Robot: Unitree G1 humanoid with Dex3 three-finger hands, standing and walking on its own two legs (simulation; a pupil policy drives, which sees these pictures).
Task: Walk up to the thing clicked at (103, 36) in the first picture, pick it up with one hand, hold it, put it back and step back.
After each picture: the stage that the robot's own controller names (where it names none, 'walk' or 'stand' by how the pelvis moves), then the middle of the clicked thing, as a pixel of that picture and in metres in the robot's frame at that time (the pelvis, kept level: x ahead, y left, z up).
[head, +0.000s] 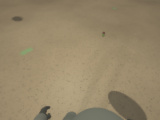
stand; (103, 34) +2.11 -0.34 -0.72
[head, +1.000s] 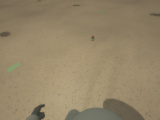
walk; (92, 38) +1.99 +0.08 -0.69
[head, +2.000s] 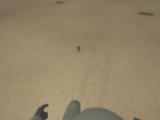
walk; (78, 49) +1.39 +0.33 -0.72
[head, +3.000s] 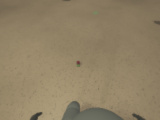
walk; (78, 64) +0.92 +0.25 -0.71
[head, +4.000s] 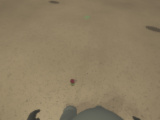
walk; (72, 82) +0.56 +0.20 -0.70
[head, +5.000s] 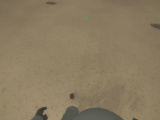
stand; (72, 96) +0.33 +0.20 -0.70
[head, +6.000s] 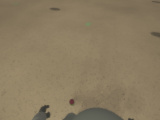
stand; (71, 102) +0.31 +0.19 -0.72
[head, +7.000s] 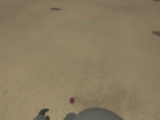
stand; (72, 101) +0.32 +0.20 -0.73
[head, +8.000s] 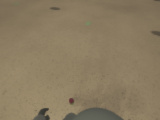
stand; (71, 101) +0.31 +0.20 -0.73
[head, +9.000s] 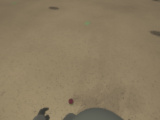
stand; (71, 102) +0.31 +0.20 -0.73
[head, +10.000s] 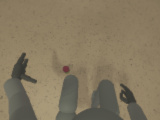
go down; (66, 69) +0.37 +0.21 -0.42
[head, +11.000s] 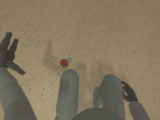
go down; (64, 64) +0.40 +0.22 -0.31
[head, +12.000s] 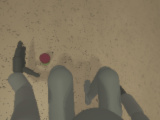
close in; (45, 59) +0.38 +0.25 -0.23
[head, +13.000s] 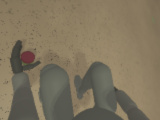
close; (27, 59) +0.38 +0.26 -0.22
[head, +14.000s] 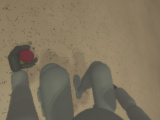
lift; (26, 58) +0.38 +0.26 -0.22
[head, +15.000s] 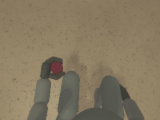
lift; (57, 69) +0.31 +0.23 -0.06
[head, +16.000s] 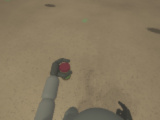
hold; (65, 71) +0.33 +0.17 +0.05
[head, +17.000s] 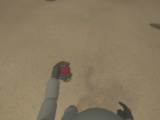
hold; (66, 74) +0.32 +0.17 +0.00
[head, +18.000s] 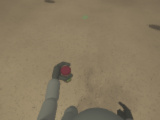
hold; (66, 74) +0.32 +0.17 +0.00
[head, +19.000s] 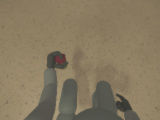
crouch; (61, 62) +0.39 +0.19 -0.08
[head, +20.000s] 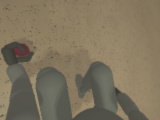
lower; (23, 53) +0.41 +0.27 -0.22
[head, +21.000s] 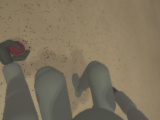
lower; (18, 52) +0.41 +0.28 -0.22
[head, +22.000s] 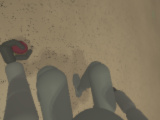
lower; (21, 51) +0.41 +0.28 -0.23
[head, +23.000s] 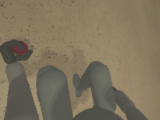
lower; (21, 51) +0.41 +0.28 -0.23
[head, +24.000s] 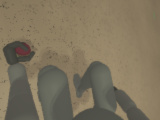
loosen; (23, 52) +0.40 +0.27 -0.22
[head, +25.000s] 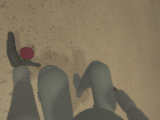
withdraw; (26, 55) +0.40 +0.25 -0.23
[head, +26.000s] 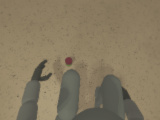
walk; (68, 62) +0.42 +0.20 -0.32
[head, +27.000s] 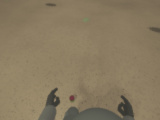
stand; (72, 99) +0.34 +0.17 -0.66
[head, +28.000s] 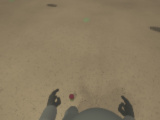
stand; (71, 97) +0.35 +0.19 -0.67
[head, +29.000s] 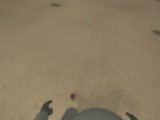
stand; (72, 97) +0.36 +0.17 -0.69
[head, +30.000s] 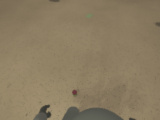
walk; (74, 93) +0.37 +0.17 -0.72
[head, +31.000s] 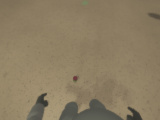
walk; (75, 79) +0.49 +0.14 -0.71
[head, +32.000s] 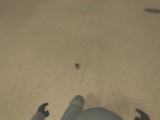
walk; (77, 66) +0.79 +0.25 -0.70
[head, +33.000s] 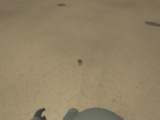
stand; (79, 62) +1.03 +0.20 -0.70
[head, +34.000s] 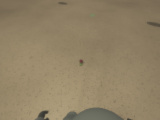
stand; (81, 62) +1.02 +0.16 -0.73
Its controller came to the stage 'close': yes
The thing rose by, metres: 0.72
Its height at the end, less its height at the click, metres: +0.00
